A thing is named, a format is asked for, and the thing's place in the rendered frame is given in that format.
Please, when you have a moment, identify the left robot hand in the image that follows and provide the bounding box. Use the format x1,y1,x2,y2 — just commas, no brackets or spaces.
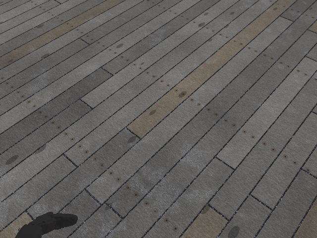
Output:
15,212,78,238

